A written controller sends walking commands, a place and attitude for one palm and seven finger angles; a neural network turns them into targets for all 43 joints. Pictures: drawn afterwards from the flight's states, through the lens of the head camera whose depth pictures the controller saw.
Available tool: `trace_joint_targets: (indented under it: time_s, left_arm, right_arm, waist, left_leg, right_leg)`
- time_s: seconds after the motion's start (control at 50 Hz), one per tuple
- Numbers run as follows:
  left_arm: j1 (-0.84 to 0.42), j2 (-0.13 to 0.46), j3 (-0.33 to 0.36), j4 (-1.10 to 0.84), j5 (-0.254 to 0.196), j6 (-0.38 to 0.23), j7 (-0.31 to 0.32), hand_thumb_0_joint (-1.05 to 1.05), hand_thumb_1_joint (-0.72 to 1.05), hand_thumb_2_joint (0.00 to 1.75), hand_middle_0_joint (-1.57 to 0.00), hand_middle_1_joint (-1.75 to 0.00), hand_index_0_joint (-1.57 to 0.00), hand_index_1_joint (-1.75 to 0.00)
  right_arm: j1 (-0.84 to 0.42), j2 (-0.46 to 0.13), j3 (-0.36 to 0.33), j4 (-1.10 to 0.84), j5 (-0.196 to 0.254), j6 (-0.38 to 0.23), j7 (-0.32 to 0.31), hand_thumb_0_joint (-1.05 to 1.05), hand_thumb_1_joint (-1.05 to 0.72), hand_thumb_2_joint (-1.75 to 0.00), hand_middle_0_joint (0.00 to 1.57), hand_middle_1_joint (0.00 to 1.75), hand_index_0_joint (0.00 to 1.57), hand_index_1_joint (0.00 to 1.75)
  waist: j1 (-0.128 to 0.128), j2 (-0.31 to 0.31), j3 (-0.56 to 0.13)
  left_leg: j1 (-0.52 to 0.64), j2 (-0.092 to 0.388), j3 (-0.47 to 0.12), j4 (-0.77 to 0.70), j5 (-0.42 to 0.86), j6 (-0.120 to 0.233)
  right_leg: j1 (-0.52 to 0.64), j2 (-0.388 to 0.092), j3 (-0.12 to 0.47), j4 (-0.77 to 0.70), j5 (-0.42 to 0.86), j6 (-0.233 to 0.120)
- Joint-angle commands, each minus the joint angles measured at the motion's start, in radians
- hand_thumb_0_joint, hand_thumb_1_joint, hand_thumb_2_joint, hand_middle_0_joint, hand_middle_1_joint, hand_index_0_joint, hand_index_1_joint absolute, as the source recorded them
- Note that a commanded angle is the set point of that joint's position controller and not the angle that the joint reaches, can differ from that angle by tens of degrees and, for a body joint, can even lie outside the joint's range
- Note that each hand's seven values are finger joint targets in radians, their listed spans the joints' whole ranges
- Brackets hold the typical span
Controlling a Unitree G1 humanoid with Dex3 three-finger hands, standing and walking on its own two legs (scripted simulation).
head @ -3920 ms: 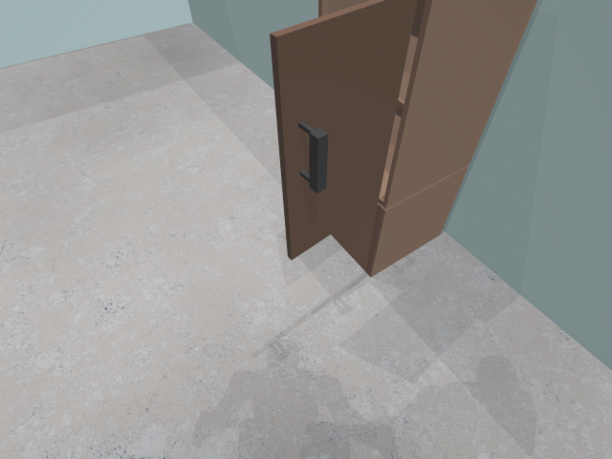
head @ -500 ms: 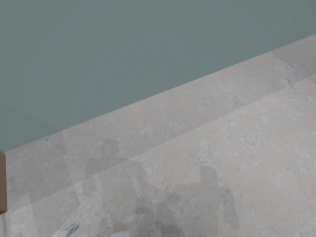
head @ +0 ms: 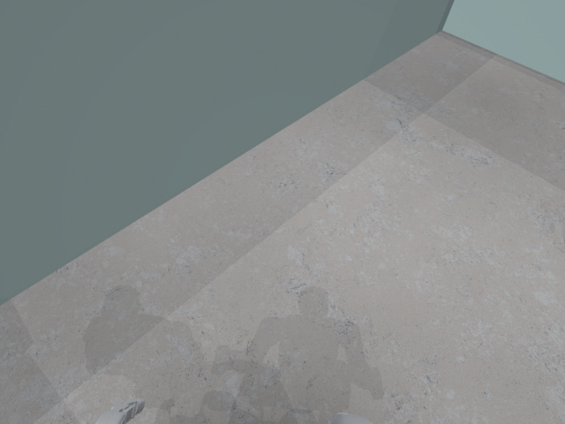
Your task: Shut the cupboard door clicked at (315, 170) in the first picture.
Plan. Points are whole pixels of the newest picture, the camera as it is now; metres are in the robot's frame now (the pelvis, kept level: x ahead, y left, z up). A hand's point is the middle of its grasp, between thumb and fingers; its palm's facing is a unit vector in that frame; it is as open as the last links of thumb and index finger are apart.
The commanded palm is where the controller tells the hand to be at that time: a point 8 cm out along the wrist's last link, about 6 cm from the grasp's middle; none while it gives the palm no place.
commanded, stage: walk around to get in front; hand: left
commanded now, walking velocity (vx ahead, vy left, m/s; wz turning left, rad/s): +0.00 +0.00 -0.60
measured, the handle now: out of the picture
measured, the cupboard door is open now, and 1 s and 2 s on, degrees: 96 96 96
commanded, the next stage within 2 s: walk to a spot facing it in 1.28 s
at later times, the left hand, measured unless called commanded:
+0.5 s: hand (183, 407) +0.16 +0.17 -0.19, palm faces -0.25 -0.95 -0.17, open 7.4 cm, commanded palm none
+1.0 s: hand (330, 252) +0.46 -0.07 -0.16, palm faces -0.59 -0.78 -0.20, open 7.4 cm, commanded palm none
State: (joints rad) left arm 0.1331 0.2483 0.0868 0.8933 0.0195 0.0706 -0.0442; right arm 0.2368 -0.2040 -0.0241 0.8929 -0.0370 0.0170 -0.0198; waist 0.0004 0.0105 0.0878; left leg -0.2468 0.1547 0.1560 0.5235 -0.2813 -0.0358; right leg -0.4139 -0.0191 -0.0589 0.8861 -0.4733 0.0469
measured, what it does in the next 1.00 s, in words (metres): walks ahead, turning right: right foot, then left foot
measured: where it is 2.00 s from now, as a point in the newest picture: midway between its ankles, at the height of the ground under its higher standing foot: (375, 329)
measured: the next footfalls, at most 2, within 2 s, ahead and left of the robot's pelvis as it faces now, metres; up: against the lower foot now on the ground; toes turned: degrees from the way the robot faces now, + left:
right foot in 0.08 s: +0.03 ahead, -0.14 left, +0.00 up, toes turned -8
left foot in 0.44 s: +0.17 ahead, +0.08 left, +0.00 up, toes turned -12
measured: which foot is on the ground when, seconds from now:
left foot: down 0.00-0.08, up 0.10-0.42, down 0.44-0.86, up 0.88-1.00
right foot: up 0.00-0.06, down 0.08-0.44, up 0.46-0.84, down 0.86-1.00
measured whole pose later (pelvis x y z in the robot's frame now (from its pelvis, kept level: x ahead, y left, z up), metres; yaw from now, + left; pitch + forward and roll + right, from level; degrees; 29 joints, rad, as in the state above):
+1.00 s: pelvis +0.23 -0.14 -0.01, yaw -33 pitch +0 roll +0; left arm 0.08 0.20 0.05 0.93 0.01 -0.04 -0.02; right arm 0.37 -0.19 -0.04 1.06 -0.02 0.01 0.00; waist -0.09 0.00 0.10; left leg -0.44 0.16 0.07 1.20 -0.38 -0.06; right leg -0.31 0.02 -0.12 0.56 -0.25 -0.07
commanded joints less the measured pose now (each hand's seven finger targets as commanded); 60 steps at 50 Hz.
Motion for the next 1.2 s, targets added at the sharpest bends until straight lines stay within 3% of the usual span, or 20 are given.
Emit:
trace_joint_targets:
  time_s: [0.0,0.02,0.06,0.12,0.2,0.3,0.36,0.38,0.42,0.44,0.5,0.56,0.72,0.76,0.8,0.82,0.84,0.88,0.98,1.18]
  left_arm:
    - [-0.014,0.054,0.004,-0.082,0.0,-0.039,0.001,0.0,0.9,0.9,-0.2,-0.3,-0.2,-0.3]
    - [0.048,0.086,0.011,-0.064,0.001,-0.044,0.005,0.0,0.9,0.9,-0.2,-0.3,-0.2,-0.3]
    - [0.188,0.272,0.049,-0.021,0.004,-0.058,0.033,0.0,0.9,0.9,-0.2,-0.3,-0.2,-0.3]
    - [0.114,0.196,0.039,-0.033,-0.004,-0.061,0.052,0.0,0.9,0.9,-0.2,-0.3,-0.2,-0.3]
    - [0.092,0.175,0.028,-0.031,0.004,-0.084,0.045,0.0,0.9,0.9,-0.2,-0.3,-0.2,-0.3]
    - [0.12,0.192,0.036,-0.009,0.008,-0.092,0.033,0.0,0.9,0.9,-0.2,-0.3,-0.2,-0.3]
    - [0.067,0.18,0.038,-0.013,0.006,-0.091,0.028,0.0,0.9,0.9,-0.2,-0.3,-0.2,-0.3]
    - [0.038,0.148,0.032,-0.026,0.003,-0.089,0.024,0.0,0.9,0.9,-0.2,-0.3,-0.2,-0.3]
    - [0.007,0.04,0.005,-0.091,-0.009,-0.087,0.006,0.0,0.9,0.9,-0.2,-0.3,-0.2,-0.3]
    - [-0.048,0.079,0.016,-0.102,0.006,-0.096,-0.004,0.0,0.9,0.9,-0.2,-0.3,-0.2,-0.3]
    - [-0.013,0.049,0.017,-0.046,0.02,-0.09,-0.025,0.0,0.9,0.9,-0.2,-0.3,-0.2,-0.3]
    - [-0.021,-0.002,-0.003,-0.036,0.014,-0.078,-0.032,0.0,0.9,0.9,-0.2,-0.3,-0.2,-0.3]
    - [-0.21,-0.013,-0.024,-0.073,0.012,-0.068,-0.033,0.0,0.9,0.9,-0.2,-0.3,-0.2,-0.3]
    - [-0.166,0.01,-0.022,-0.062,0.012,-0.075,-0.027,0.0,0.9,0.9,-0.2,-0.3,-0.2,-0.3]
    - [0.072,0.053,-0.004,0.011,0.012,-0.09,-0.015,0.0,0.9,0.9,-0.2,-0.3,-0.2,-0.3]
    - [0.262,0.156,0.026,0.066,0.016,-0.105,0.0,0.0,0.9,0.9,-0.2,-0.3,-0.2,-0.3]
    - [0.375,0.267,0.051,0.091,0.001,-0.109,0.017,0.0,0.9,0.9,-0.2,-0.3,-0.2,-0.3]
    - [0.212,0.227,0.035,0.053,-0.018,-0.099,0.037,0.0,0.9,0.9,-0.2,-0.3,-0.2,-0.3]
    - [0.043,0.082,-0.003,0.031,0.001,-0.134,0.042,0.0,0.9,0.9,-0.2,-0.3,-0.2,-0.3]
    - [0.181,0.089,-0.001,0.132,-0.002,-0.154,0.039,0.0,0.9,0.9,-0.2,-0.3,-0.2,-0.3]
  right_arm:
    - [0.056,-0.242,-0.075,-0.039,0.006,-0.014,-0.009,0.0,-0.9,-0.9,0.2,0.3,0.2,0.3]
    - [0.034,-0.24,-0.077,-0.046,0.012,-0.011,-0.007,0.0,-0.9,-0.9,0.2,0.3,0.2,0.3]
    - [-0.055,-0.119,-0.049,-0.125,0.024,-0.001,0.001,0.0,-0.9,-0.9,0.2,0.3,0.2,0.3]
    - [-0.12,-0.156,-0.055,-0.111,0.018,0.003,-0.003,0.0,-0.9,-0.9,0.2,0.3,0.2,0.3]
    - [-0.106,-0.117,-0.053,-0.081,0.014,-0.006,0.023,0.0,-0.9,-0.9,0.2,0.3,0.2,0.3]
    - [-0.143,-0.111,-0.056,-0.099,0.018,-0.032,0.032,0.0,-0.9,-0.9,0.2,0.3,0.2,0.3]
    - [-0.036,-0.116,-0.056,-0.074,0.022,-0.052,0.022,0.0,-0.9,-0.9,0.2,0.3,0.2,0.3]
    - [0.053,-0.141,-0.06,-0.041,0.02,-0.061,0.009,0.0,-0.9,-0.9,0.2,0.3,0.2,0.3]
    - [0.284,-0.317,-0.088,0.002,-0.012,-0.073,-0.014,0.0,-0.9,-0.9,0.2,0.3,0.2,0.3]
    - [0.255,-0.303,-0.079,-0.006,-0.007,-0.072,-0.013,0.0,-0.9,-0.9,0.2,0.3,0.2,0.3]
    - [0.114,-0.169,-0.038,-0.031,0.001,-0.088,-0.009,0.0,-0.9,-0.9,0.2,0.3,0.2,0.3]
    - [0.183,-0.132,-0.027,0.011,0.006,-0.102,-0.016,0.0,-0.9,-0.9,0.2,0.3,0.2,0.3]
    - [0.265,-0.137,-0.028,0.082,-0.006,-0.086,-0.006,0.0,-0.9,-0.9,0.2,0.3,0.2,0.3]
    - [0.265,-0.151,-0.029,0.092,-0.004,-0.081,-0.003,0.0,-0.9,-0.9,0.2,0.3,0.2,0.3]
    - [0.211,-0.17,-0.029,0.086,0.009,-0.079,-0.002,0.0,-0.9,-0.9,0.2,0.3,0.2,0.3]
    - [0.178,-0.141,-0.023,0.066,0.027,-0.083,0.011,0.0,-0.9,-0.9,0.2,0.3,0.2,0.3]
    - [0.168,-0.076,-0.018,0.019,0.045,-0.087,0.004,0.0,-0.9,-0.9,0.2,0.3,0.2,0.3]
    - [0.064,-0.098,-0.037,0.009,0.034,-0.078,0.002,0.0,-0.9,-0.9,0.2,0.3,0.2,0.3]
    - [0.187,-0.037,-0.032,0.103,0.005,-0.034,0.019,0.0,-0.9,-0.9,0.2,0.3,0.2,0.3]
    - [-0.099,-0.036,-0.041,0.011,0.011,-0.071,0.043,0.0,-0.9,-0.9,0.2,0.3,0.2,0.3]
  waist:
    - [-0.023,0.207,-0.134]
    - [0.01,0.149,-0.149]
    - [0.095,-0.341,-0.156]
    - [0.068,-0.306,-0.099]
    - [0.032,-0.151,-0.1]
    - [0.043,-0.174,-0.046]
    - [-0.024,-0.147,-0.054]
    - [-0.066,-0.071,-0.074]
    - [-0.153,0.373,-0.134]
    - [-0.135,0.197,-0.068]
    - [-0.031,0.131,0.006]
    - [-0.038,0.163,-0.065]
    - [-0.071,0.146,0.013]
    - [-0.039,0.138,-0.021]
    - [0.087,0.104,-0.132]
    - [0.174,-0.061,-0.261]
    - [0.186,-0.29,-0.376]
    - [0.111,-0.117,-0.179]
    - [-0.05,-0.117,-0.076]
    - [0.013,-0.096,-0.021]
  left_leg:
    - [0.099,0.182,-0.051,-0.032,0.423,0.092]
    - [0.028,0.16,-0.025,0.056,0.34,0.05]
    - [-0.367,-0.06,0.025,0.475,-0.394,-0.052]
    - [-0.465,-0.031,-0.157,0.633,-0.231,-0.045]
    - [-0.32,-0.064,-0.107,0.461,-0.113,-0.057]
    - [-0.242,-0.107,-0.102,0.245,-0.102,-0.043]
    - [0.008,-0.132,-0.091,0.03,-0.021,-0.03]
    - [0.203,-0.12,-0.09,-0.078,-0.004,-0.023]
    - [0.388,0.361,-0.689,-0.349,-0.436,0.143]
    - [0.259,0.406,-0.735,-0.394,-0.456,0.203]
    - [0.138,0.232,-0.364,-0.352,-0.105,0.113]
    - [0.264,0.167,-0.116,-0.254,0.403,0.085]
    - [0.197,0.196,0.03,-0.266,0.397,0.109]
    - [0.208,0.195,0.064,-0.161,0.603,0.099]
    - [0.088,0.147,0.109,0.132,0.749,0.058]
    - [-0.157,0.084,0.134,0.421,0.525,0.021]
    - [-0.447,-0.087,0.079,0.789,-0.344,-0.034]
    - [-0.497,0.004,-0.128,0.884,-0.201,-0.01]
    - [-0.264,0.02,-0.1,0.534,-0.011,-0.029]
    - [-0.222,-0.053,-0.067,0.093,0.089,-0.009]
  right_leg:
    - [0.129,0.03,-0.071,-0.293,0.128,-0.028]
    - [0.254,0.015,-0.046,-0.422,0.268,-0.046]
    - [0.464,-0.388,0.46,-0.563,0.7,-0.23]
    - [0.384,-0.275,0.442,-0.586,0.368,-0.26]
    - [0.29,-0.204,0.355,-0.606,0.258,-0.239]
    - [0.237,-0.191,0.43,-0.642,0.052,-0.251]
    - [0.093,-0.145,0.42,-0.558,0.018,-0.213]
    - [-0.038,-0.089,0.373,-0.473,0.008,-0.174]
    - [-0.357,0.105,0.076,0.114,-0.162,-0.064]
    - [-0.377,0.003,0.139,0.252,-0.087,-0.073]
    - [-0.348,-0.069,0.089,0.363,0.159,-0.048]
    - [-0.336,-0.06,0.027,0.276,0.209,-0.035]
    - [-0.152,-0.032,-0.079,-0.136,0.254,-0.069]
    - [-0.018,0.014,-0.114,-0.201,0.198,-0.099]
    - [0.36,0.061,-0.125,-0.303,0.25,-0.142]
    - [0.692,-0.102,0.075,-0.353,0.207,-0.204]
    - [0.87,-0.433,0.595,-0.492,0.356,-0.33]
    - [0.535,-0.414,0.529,-0.613,0.192,-0.335]
    - [0.162,-0.211,0.165,-0.688,0.303,-0.241]
    - [0.321,-0.222,0.209,-0.64,0.422,-0.232]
